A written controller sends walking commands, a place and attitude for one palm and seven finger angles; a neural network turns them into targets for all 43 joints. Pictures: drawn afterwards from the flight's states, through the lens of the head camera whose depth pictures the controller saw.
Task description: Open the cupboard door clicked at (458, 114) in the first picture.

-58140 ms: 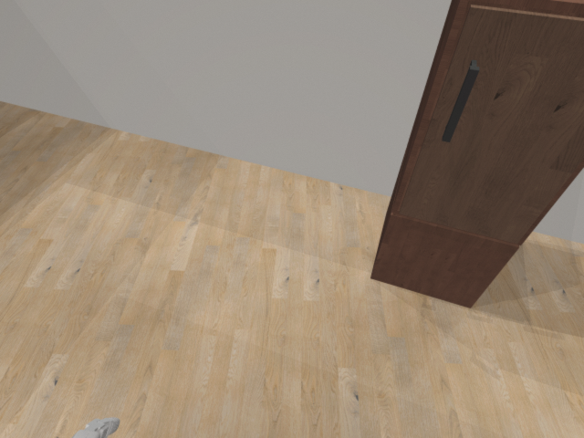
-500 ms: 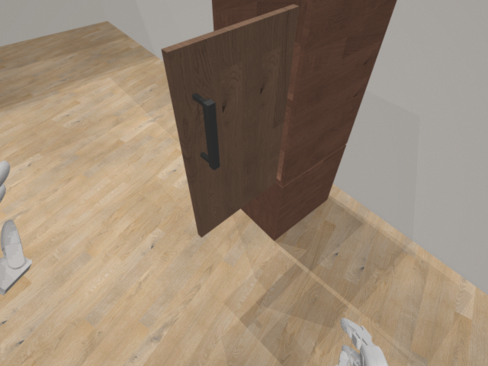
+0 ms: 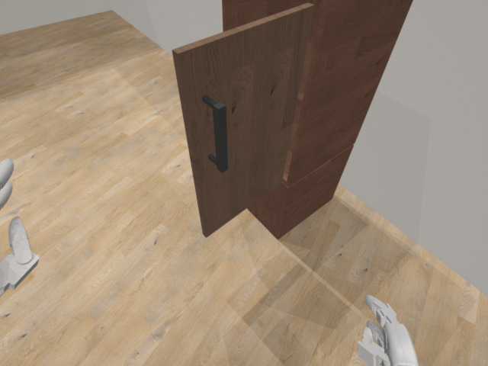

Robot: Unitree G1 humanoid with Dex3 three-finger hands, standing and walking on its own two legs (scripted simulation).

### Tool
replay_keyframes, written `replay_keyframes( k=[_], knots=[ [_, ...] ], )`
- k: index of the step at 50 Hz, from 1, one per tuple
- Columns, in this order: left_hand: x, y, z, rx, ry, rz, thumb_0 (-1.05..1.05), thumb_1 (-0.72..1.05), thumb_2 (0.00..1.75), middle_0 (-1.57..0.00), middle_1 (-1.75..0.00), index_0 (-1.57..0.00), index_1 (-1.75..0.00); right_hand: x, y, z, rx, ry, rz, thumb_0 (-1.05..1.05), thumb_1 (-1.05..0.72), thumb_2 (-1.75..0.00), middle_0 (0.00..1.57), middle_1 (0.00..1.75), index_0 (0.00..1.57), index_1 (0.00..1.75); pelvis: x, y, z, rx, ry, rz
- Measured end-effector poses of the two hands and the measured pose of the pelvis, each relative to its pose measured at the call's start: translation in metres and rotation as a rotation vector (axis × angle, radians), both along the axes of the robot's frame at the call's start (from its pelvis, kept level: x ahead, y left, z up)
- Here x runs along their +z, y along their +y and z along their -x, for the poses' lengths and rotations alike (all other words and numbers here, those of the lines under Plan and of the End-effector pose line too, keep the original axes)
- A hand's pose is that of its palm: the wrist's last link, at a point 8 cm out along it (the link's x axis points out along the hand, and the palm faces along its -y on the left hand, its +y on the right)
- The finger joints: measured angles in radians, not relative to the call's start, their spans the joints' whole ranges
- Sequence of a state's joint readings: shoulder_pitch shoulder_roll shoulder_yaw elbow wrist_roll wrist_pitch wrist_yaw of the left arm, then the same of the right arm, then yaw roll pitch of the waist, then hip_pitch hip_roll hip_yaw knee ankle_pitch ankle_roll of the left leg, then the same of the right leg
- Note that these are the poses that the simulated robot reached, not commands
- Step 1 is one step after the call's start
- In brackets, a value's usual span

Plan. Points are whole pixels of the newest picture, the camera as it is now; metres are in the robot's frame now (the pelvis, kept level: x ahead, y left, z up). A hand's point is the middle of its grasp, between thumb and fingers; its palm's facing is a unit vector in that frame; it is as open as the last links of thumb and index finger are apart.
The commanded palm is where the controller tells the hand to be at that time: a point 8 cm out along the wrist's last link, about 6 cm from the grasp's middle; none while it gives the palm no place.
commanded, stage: stop stepping back and stand still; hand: left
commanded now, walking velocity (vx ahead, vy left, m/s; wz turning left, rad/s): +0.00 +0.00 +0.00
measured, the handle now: (215, 136) +0.54 +0.10 +0.06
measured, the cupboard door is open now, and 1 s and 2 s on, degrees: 93 93 93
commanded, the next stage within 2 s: let the arm hang, fingers relaxed in 0.66 s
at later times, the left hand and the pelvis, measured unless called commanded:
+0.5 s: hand (10, 265) +0.20 +0.29 +0.15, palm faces +0.39 -0.79 -0.47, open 7.4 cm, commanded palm +0.13 +0.32 +0.18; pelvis -0.01 +0.02 +0.00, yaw +0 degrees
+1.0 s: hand out of the picture +0.09 +0.22 -0.14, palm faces -0.03 -0.96 -0.29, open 7.4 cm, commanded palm none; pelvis -0.02 +0.02 -0.01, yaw +1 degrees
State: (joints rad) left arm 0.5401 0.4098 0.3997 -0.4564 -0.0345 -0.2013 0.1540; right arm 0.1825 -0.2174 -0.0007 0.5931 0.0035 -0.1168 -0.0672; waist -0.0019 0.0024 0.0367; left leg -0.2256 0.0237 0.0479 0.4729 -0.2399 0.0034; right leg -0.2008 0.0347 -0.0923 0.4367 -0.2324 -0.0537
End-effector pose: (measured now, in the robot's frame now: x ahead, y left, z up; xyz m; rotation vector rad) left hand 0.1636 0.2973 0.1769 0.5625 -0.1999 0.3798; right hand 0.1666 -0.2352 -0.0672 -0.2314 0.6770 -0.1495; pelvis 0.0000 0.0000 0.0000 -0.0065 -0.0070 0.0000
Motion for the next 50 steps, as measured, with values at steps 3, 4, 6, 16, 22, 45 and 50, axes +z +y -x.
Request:
replay_keyframes(
  k=[3, 4, 6, 16, 22, 45, 50],
  knots=[
    [0.001, 0.002, 0.001, -0.006, 0.019, -0.003, 0.01, 0.89, 0.90, -0.21, -0.30, -0.22, -0.30, -0.003, 0.012, 0.000, 0.008, 0.003, -0.031, 0.01, -0.90, -0.90, 0.20, 0.30, 0.20, 0.30, 0.001, 0.003, 0.000, -0.001, 0.004, 0.002],
    [0.000, 0.003, 0.002, -0.005, 0.026, -0.002, 0.01, 0.89, 0.90, -0.21, -0.30, -0.22, -0.30, -0.004, 0.015, 0.001, 0.010, 0.006, -0.039, 0.01, -0.90, -0.90, 0.20, 0.30, 0.20, 0.30, 0.001, 0.004, 0.000, -0.001, 0.005, 0.003],
    [-0.002, 0.006, 0.004, 0.002, 0.043, 0.003, 0.01, 0.89, 0.90, -0.21, -0.30, -0.22, -0.30, -0.007, 0.021, 0.003, 0.012, 0.017, -0.050, 0.01, -0.90, -0.90, 0.20, 0.30, 0.20, 0.30, 0.001, 0.007, 0.000, -0.002, 0.007, 0.004],
    [-0.012, 0.022, 0.010, 0.050, 0.058, 0.055, 0.01, 0.89, 0.90, -0.21, -0.30, -0.22, -0.30, -0.013, 0.028, 0.020, 0.019, 0.083, -0.024, 0.01, -0.90, -0.90, 0.20, 0.30, 0.20, 0.30, 0.003, 0.017, 0.003, 0.004, 0.006, 0.007],
    [-0.008, 0.023, 0.007, 0.024, 0.037, 0.048, 0.01, 0.89, 0.90, -0.21, -0.30, -0.22, -0.30, -0.008, 0.025, 0.023, 0.004, 0.072, -0.002, 0.01, -0.90, -0.90, 0.20, 0.30, 0.20, 0.30, 0.004, 0.022, 0.006, 0.005, 0.008, 0.007],
    [-0.176, 0.025, 0.016, 0.091, 0.730, 0.245, 0.00, 0.90, 0.90, -0.20, -0.30, -0.20, -0.30, -0.051, 0.017, 0.029, 0.077, 0.206, -0.047, 0.00, -0.90, -0.90, 0.20, 0.30, 0.20, 0.30, -0.007, 0.028, 0.020, 0.024, 0.037, -0.012],
    [-0.281, -0.031, 0.084, 0.094, 1.184, 0.443, 0.01, 0.90, 0.90, -0.20, -0.30, -0.20, -0.30, -0.063, 0.000, 0.072, 0.015, 0.360, -0.033, 0.00, -0.90, -0.90, 0.20, 0.30, 0.20, 0.30, -0.008, 0.017, 0.022, 0.019, 0.019, -0.022]
  ],
)
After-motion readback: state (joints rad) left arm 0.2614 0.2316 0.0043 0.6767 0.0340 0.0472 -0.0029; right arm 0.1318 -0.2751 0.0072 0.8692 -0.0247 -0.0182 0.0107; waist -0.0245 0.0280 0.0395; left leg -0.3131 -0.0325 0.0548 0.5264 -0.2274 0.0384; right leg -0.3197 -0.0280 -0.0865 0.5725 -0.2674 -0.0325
